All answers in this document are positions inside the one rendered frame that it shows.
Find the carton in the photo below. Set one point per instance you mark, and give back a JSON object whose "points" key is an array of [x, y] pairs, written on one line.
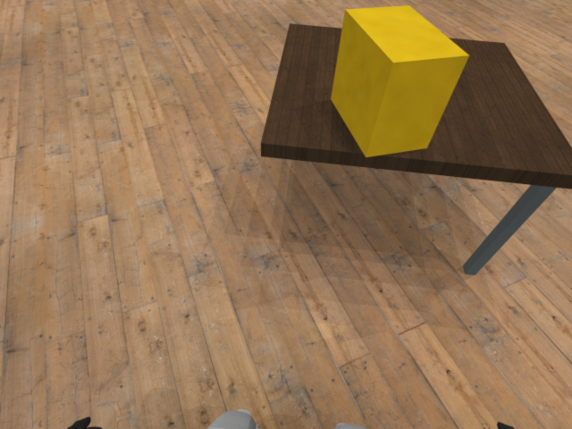
{"points": [[394, 77]]}

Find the robot left thigh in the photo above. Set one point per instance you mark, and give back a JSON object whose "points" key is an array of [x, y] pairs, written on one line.
{"points": [[234, 420]]}

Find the table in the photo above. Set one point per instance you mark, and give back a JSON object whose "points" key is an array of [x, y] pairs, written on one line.
{"points": [[494, 127]]}

